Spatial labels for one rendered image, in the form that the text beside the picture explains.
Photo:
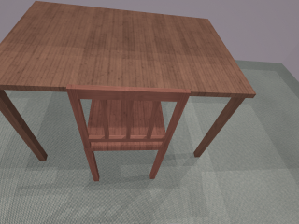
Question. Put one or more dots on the chair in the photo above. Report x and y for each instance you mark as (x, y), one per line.
(125, 118)

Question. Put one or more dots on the table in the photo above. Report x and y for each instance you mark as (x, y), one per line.
(54, 45)

